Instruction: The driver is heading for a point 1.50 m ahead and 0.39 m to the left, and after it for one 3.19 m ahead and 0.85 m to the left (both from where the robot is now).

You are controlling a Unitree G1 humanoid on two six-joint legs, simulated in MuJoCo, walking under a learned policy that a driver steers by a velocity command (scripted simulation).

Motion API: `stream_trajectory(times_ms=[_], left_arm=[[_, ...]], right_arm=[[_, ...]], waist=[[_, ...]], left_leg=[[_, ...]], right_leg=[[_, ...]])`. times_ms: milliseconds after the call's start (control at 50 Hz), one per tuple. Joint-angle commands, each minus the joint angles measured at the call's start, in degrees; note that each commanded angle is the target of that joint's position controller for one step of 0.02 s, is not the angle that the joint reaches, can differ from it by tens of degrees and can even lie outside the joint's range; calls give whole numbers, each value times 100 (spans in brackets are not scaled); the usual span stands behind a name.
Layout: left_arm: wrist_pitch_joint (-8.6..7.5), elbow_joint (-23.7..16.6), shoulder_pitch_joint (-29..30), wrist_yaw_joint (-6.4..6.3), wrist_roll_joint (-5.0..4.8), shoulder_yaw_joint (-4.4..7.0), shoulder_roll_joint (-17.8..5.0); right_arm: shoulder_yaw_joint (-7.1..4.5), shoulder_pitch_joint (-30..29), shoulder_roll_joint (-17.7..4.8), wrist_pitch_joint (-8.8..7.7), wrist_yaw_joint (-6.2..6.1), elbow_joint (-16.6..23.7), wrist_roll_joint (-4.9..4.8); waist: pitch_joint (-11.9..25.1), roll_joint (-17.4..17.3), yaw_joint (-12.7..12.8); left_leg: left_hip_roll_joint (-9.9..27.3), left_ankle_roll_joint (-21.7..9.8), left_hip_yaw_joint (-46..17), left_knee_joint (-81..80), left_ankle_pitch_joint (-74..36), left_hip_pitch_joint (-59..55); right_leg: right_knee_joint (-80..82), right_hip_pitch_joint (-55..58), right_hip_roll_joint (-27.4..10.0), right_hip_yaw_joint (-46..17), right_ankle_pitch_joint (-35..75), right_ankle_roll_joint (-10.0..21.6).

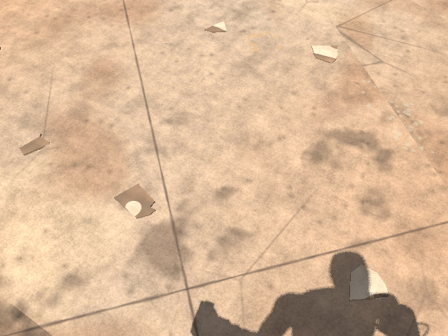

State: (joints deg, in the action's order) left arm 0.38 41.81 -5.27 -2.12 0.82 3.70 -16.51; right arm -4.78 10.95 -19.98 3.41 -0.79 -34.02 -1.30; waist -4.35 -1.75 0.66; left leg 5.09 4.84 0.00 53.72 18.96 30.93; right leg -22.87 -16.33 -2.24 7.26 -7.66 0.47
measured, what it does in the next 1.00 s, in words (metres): steps on the spot, turning left: left foot, then right foot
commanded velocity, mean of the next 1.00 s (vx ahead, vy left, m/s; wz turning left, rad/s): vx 0.01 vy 0.00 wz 0.61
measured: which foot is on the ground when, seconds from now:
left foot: up 0.00-0.08, down 0.10-0.54, up 0.56-0.86, down 0.88-1.00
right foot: down 0.00-0.10, up 0.12-0.52, down 0.54-0.90, up 0.92-1.00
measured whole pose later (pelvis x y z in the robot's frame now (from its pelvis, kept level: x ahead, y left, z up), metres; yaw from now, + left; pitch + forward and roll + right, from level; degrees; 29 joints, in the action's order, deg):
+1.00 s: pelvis +0.04 +0.04 +0.00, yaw +31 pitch +2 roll +0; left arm 1.4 43.6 -12.3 -0.3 -2.1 4.5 -17.6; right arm -2.8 9.8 -14.2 1.7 -2.2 -35.0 1.7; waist -3.1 1.3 2.2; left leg 0.5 -0.1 0.0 27.0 16.3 12.4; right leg -54.3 -26.8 0.5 -2.4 -28.1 -3.2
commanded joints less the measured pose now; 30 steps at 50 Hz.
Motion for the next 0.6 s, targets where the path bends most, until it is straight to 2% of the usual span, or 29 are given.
stream_trajectory(times_ms=[20,60,80,100,120,140,160,180,200,220,260,300,340,460,500,520,540,560,580,600], left_arm=[[-106,-404,379,60,-89,308,-1033],[-136,-353,327,120,-200,353,-1089],[-143,-304,259,139,-248,353,-1020],[-131,-174,-38,172,-241,319,-804],[-92,-219,-271,204,-51,265,-565],[-96,-632,223,138,111,224,-520],[-92,-675,620,79,35,293,-787],[-97,-670,613,33,-63,306,-781],[-93,-528,399,-24,-40,326,-797],[-94,-484,291,-46,7,340,-835],[-130,-405,158,10,-11,322,-747],[-152,-377,224,46,-73,261,-598],[-162,-395,352,81,-93,216,-517],[-232,-374,308,203,-143,254,-669],[-272,-320,89,236,-159,307,-747],[-284,-249,-113,236,-156,346,-782],[-258,-236,-229,207,-107,415,-1010],[-169,-314,33,159,11,460,-1415],[-188,-391,53,151,166,426,-1153],[-194,-512,279,110,126,330,-851]], right_arm=[[-91,234,-386,13,124,424,-11],[-145,253,-439,83,183,451,-3],[-194,379,-459,102,177,404,7],[-294,655,-641,104,120,301,39],[-499,927,-1396,65,5,347,50],[-503,634,-1765,-87,19,609,262],[-457,598,-1443,-215,79,612,317],[-404,408,-1303,-291,58,554,248],[-354,116,-1085,-281,9,581,112],[-300,-116,-967,-242,-41,641,40],[-248,-220,-860,-186,-124,707,86],[-269,-138,-874,-164,-170,699,72],[-305,-125,-940,-136,-200,702,37],[-354,-237,-981,-67,-155,760,17],[-350,-377,-944,-50,-140,793,-19],[-327,-488,-885,-37,-135,814,-57],[-252,-250,-621,-26,-120,793,-55],[-169,165,-347,-35,-92,841,-49],[-327,213,-888,-105,-70,785,8],[-418,182,-1178,-115,-53,660,16]], waist=[[1083,1016,-132],[1053,964,-217],[1069,835,-299],[1022,397,-353],[806,-1351,-268],[1017,-1902,-276],[1141,-1099,-540],[967,-872,-337],[930,-539,-149],[942,-597,-47],[1142,-624,45],[1194,-554,-17],[1181,-607,-69],[1096,-952,-128],[1084,-989,-15],[1079,-893,117],[1281,-306,15],[1155,1445,-406],[977,1583,-307],[828,1191,-314]], left_leg=[[7,-210,208,-739,-188,-800],[-97,-421,356,-1534,-370,-1180],[-251,-574,422,-2053,-674,-1591],[-349,-804,180,-2542,-1133,-2211],[884,-1395,-1696,-3106,-3356,-3077],[1649,-2434,-3341,-3291,-3496,-2995],[1455,-2411,-3003,-3481,-2856,-2893],[1136,-2094,-2634,-3487,-2415,-2705],[902,-1808,-2343,-3393,-2165,-2621],[787,-1707,-2191,-3312,-2352,-2420],[530,-1655,-2035,-3206,-2687,-2214],[402,-1626,-2147,-3123,-2605,-2302],[332,-1610,-2398,-3054,-2327,-2297],[164,-1548,-3276,-2949,-2013,-2033],[-7,-1427,-3455,-2821,-1918,-1885],[-207,-1273,-3376,-2642,-1608,-1642],[-561,-1011,-3000,-2007,-183,-1139],[-1478,-660,-1743,-856,1651,42],[-1175,-368,-1382,481,1664,413],[-895,-249,-1209,1046,1266,373]], right_leg=[[512,673,-1568,-653,1403,1128],[177,732,-1628,-458,1107,870],[-197,590,-1527,-252,724,618],[-912,111,-1234,21,49,252],[-2746,-1445,-513,571,-2036,-367],[-3991,-2662,205,-419,-3011,-580],[-4507,-2747,173,-1018,-2708,-445],[-4440,-2747,132,-1197,-2159,-302],[-4282,-2698,44,-1263,-1740,-281],[-4138,-2503,75,-1276,-1479,-320],[-3976,-2047,287,-1253,-1137,-414],[-3276,-1931,460,-1301,-986,-484],[-2636,-1758,585,-1401,-940,-521],[-1390,-919,749,-1604,-1037,-413],[-618,-330,698,-1568,-802,-317],[64,217,578,-1476,-218,-246],[367,1031,-208,-1972,92,39],[563,1527,-1407,-3365,859,818],[729,1073,-2023,-3970,854,1399],[660,821,-1823,-3471,625,1404]])
Velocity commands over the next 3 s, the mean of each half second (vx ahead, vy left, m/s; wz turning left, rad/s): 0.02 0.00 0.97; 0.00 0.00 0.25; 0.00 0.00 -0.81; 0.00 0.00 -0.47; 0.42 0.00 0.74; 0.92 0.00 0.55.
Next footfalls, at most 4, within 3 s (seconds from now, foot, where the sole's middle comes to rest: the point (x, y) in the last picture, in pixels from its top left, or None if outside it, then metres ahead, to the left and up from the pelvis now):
0.10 left None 0.06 0.14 -0.78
0.54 right None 0.17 -0.04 -0.78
0.88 left None -0.01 0.15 -0.78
1.26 right None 0.14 -0.07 -0.78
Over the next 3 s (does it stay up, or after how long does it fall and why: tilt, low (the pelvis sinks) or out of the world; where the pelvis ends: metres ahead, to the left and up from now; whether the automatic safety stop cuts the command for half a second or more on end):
stays up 0.57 0.34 -0.02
